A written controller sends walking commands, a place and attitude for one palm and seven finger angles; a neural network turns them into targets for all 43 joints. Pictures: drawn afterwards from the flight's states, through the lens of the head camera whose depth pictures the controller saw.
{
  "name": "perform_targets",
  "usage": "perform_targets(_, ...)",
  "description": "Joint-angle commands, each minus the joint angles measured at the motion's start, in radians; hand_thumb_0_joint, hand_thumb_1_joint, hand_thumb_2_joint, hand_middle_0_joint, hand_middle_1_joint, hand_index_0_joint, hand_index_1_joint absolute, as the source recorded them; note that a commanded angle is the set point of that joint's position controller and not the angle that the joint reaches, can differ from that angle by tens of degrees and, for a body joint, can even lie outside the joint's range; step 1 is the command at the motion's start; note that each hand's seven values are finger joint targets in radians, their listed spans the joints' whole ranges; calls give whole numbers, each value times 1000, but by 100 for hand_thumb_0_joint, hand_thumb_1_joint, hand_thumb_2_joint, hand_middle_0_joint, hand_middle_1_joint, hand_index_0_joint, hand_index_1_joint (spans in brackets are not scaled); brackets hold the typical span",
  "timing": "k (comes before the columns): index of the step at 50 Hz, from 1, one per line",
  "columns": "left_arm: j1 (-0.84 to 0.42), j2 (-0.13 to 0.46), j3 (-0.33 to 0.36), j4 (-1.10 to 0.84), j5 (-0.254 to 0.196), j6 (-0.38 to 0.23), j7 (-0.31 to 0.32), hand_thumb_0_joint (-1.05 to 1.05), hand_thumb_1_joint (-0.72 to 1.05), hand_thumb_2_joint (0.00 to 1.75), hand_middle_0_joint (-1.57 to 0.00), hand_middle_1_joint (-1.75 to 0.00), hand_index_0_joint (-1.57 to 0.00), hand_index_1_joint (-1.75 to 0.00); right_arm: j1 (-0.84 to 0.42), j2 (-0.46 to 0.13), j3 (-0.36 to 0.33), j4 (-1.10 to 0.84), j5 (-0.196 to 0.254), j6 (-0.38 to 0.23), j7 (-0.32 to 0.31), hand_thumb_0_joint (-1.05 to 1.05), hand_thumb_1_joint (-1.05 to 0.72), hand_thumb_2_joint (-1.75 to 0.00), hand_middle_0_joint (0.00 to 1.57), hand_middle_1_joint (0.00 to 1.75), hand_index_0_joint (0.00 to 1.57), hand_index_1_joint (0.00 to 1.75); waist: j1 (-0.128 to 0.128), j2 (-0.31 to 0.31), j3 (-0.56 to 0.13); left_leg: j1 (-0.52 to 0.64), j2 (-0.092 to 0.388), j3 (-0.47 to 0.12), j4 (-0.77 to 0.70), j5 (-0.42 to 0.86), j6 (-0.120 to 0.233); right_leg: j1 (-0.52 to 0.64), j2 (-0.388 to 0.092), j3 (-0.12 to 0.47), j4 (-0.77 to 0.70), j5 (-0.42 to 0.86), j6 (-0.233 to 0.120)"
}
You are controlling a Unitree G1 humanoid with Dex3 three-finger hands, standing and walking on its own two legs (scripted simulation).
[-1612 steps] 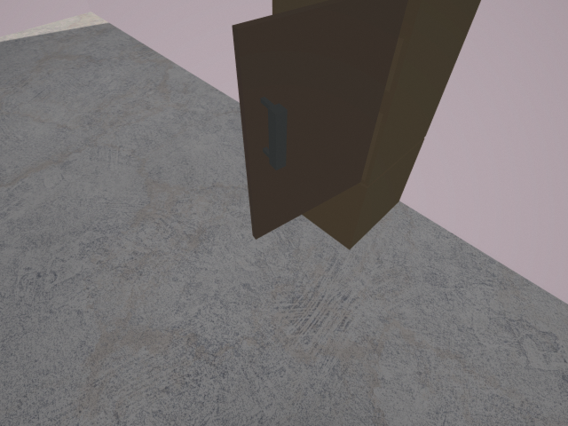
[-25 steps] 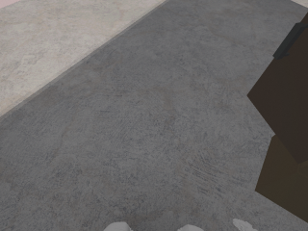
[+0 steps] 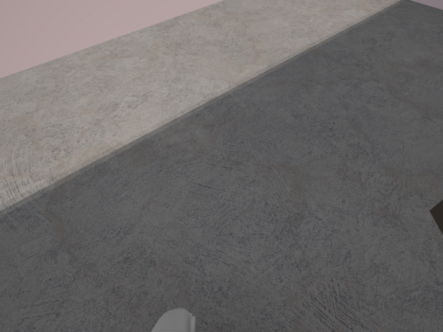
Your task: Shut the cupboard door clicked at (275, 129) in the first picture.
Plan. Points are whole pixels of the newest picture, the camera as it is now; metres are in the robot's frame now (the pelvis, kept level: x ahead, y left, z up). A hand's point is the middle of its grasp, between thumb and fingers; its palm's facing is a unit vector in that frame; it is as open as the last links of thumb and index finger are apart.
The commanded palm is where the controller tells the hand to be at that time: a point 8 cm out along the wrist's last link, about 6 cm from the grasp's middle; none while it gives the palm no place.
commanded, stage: walk to a spot facing it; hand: left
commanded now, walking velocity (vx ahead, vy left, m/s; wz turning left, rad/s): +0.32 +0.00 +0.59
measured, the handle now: out of the picture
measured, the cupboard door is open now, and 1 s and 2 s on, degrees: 51 51 51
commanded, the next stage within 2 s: turn to face it in 0.50 s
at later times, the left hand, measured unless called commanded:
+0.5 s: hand (100, 301) +0.21 +0.28 -0.17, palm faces +0.25 -0.94 -0.21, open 7.3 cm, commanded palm none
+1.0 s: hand (127, 243) +0.34 +0.26 -0.18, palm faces +0.18 -0.96 -0.22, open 7.2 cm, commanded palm none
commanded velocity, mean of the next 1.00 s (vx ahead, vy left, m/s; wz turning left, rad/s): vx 0.18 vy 0.00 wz -0.07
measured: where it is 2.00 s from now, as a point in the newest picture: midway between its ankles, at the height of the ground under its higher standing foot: (205, 294)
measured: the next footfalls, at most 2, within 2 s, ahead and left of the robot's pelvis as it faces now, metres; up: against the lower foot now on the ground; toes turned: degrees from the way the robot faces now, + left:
left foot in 0.24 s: +0.20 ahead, +0.15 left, +0.00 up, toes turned +16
right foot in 0.68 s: +0.42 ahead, -0.03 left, +0.00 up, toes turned +8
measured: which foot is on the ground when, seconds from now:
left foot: up 0.00-0.22, down 0.24-0.70, up 0.72-1.00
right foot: down 0.00-0.24, up 0.26-0.66, down 0.68-1.00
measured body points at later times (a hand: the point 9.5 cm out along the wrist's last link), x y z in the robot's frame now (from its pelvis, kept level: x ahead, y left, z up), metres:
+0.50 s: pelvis +0.18 +0.07 +0.00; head +0.21 +0.08 +0.44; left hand +0.19 +0.33 -0.15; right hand +0.29 -0.15 -0.15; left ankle +0.16 +0.14 -0.74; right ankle +0.28 -0.08 -0.68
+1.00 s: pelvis +0.34 +0.06 +0.00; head +0.38 +0.07 +0.44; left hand +0.33 +0.31 -0.16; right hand +0.44 -0.16 -0.15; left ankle +0.33 +0.20 -0.70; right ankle +0.38 -0.03 -0.74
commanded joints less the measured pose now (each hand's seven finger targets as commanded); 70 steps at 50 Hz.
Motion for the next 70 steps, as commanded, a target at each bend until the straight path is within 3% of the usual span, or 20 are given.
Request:
perform_targets(1,107,156,44,-4,-1,-32,12,0,90,90,-20,-30,-20,-30,-147,7,12,-110,3,-32,19,0,-90,-90,20,30,20,30,61,-154,24,-132,29,44,-173,25,0,173,-235,48,-183,332,-78)
perform_targets(6,148,181,47,24,1,-30,13,0,90,90,-20,-30,-20,-30,-231,3,24,-142,4,-48,28,0,-90,-90,20,30,20,30,77,-172,35,-32,16,103,-418,-5,43,227,-284,-7,-112,507,-77)
perform_targets(8,112,206,55,16,1,-29,11,0,90,90,-20,-30,-20,-30,-147,-23,15,-127,3,-59,21,0,-90,-90,20,30,20,30,28,-163,-14,146,-27,133,-480,-55,74,186,-295,-38,12,631,-72)
perform_targets(10,87,222,57,5,-12,-22,3,0,90,90,-20,-30,-20,-30,97,-104,-9,-66,-5,-66,4,0,-90,-90,20,30,20,30,-99,-62,-167,577,-61,126,-613,34,104,-7,-229,-105,377,537,-23)
perform_targets(11,115,165,54,-31,-22,-15,-14,0,90,90,-20,-30,-20,-30,210,-247,-45,-45,-16,-71,-13,0,-90,-90,20,30,20,30,-136,228,-270,845,213,-308,-676,23,210,-341,-81,-96,712,-10,39)
perform_targets(12,3,147,36,-98,-19,-14,-16,0,90,90,-20,-30,-20,-30,281,-307,-57,-23,0,-67,-30,0,-90,-90,20,30,20,30,-164,213,-280,897,378,-569,-805,129,292,-548,-6,63,882,-319,33)
perform_targets(13,-93,153,37,-133,-14,-11,-7,0,90,90,-20,-30,-20,-30,252,-294,-48,-27,6,-70,-38,0,-90,-90,20,30,20,30,-142,40,-196,743,402,-534,-840,47,279,-578,-32,144,941,-270,20)
perform_targets(18,43,92,40,-15,5,22,-24,0,90,90,-20,-30,-20,-30,4,-111,11,-66,5,-100,-57,0,-90,-90,20,30,20,30,19,117,-47,381,203,-223,-917,0,190,-421,-72,183,747,-31,32)
perform_targets(29,-154,88,26,-84,-5,22,-29,0,90,90,-20,-30,-20,-30,91,-81,6,21,6,-103,-58,0,-90,-90,20,30,20,30,15,74,38,409,173,-155,-909,206,211,-303,1,158,268,116,34)
perform_targets(33,34,115,27,-10,-4,5,-15,0,90,90,-20,-30,-20,-30,113,-54,14,65,13,-93,-64,0,-90,-90,20,30,20,30,94,-5,-39,391,101,-56,-645,326,120,34,48,154,56,221,-9)
perform_targets(35,209,235,49,57,-1,-11,2,0,90,90,-20,-30,-20,-30,190,8,22,53,25,-102,-62,0,-90,-90,20,30,20,30,113,-272,-178,112,-100,84,-182,-256,28,347,-304,577,-31,668,-204)
perform_targets(37,116,185,39,48,-16,-9,13,0,90,90,-20,-30,-20,-30,134,-17,22,56,23,-88,-73,0,-90,-90,20,30,20,30,93,-261,-160,58,-33,-30,9,-311,9,252,-296,599,-71,784,-273)
perform_targets(39,14,137,35,21,-16,2,22,0,90,90,-20,-30,-20,-30,74,8,30,54,22,-72,-68,0,-90,-90,20,30,20,30,51,-94,-88,77,16,-30,-21,-192,-10,106,-210,437,-78,770,-234)
perform_targets(41,-16,124,34,16,-14,4,20,0,90,90,-20,-30,-20,-30,80,28,32,54,16,-45,-66,0,-90,-90,20,30,20,30,20,-110,-80,126,22,-10,-64,-138,-29,-5,-164,373,-100,739,-203)
perform_targets(53,-81,182,76,-29,-11,60,9,0,90,90,-20,-30,-20,-30,22,-22,18,-46,25,-48,-78,0,-90,-90,20,30,20,30,-3,-151,-112,399,-22,-13,-647,34,-44,-159,-67,502,7,310,-126)
perform_targets(54,-85,153,69,-46,-18,67,6,0,90,90,-20,-30,-20,-30,48,-66,14,-39,21,-58,-84,0,-90,-90,20,30,20,30,-11,-54,-111,515,47,-53,-756,66,-25,-261,5,454,66,169,-83)
perform_targets(55,-63,97,60,-66,-26,72,-2,0,90,90,-20,-30,-20,-30,58,-155,0,-53,6,-63,-87,0,-90,-90,20,30,20,30,-8,216,-101,571,268,-284,-841,142,58,-401,148,329,232,-124,-23)
perform_targets(56,-74,106,58,-89,-22,71,-9,0,90,90,-20,-30,-20,-30,70,-197,-6,-72,0,-53,-90,0,-90,-90,20,30,20,30,-18,249,-87,505,426,-395,-883,197,165,-415,155,228,450,-344,8)
perform_targets(61,-58,128,72,-62,-10,100,-34,0,90,90,-20,-30,-20,-30,-77,-131,17,-122,0,-53,-92,0,-90,-90,20,30,20,30,55,133,-46,423,286,-96,-853,340,142,-405,73,225,754,-160,51)
perform_targets(70,-165,112,50,-122,-10,103,-45,0,90,90,-20,-30,-20,-30,8,-167,-11,-83,1,-45,-75,0,-90,-90,20,30,20,30,-1,194,-69,501,313,52,-785,430,144,-299,70,126,424,-143,47)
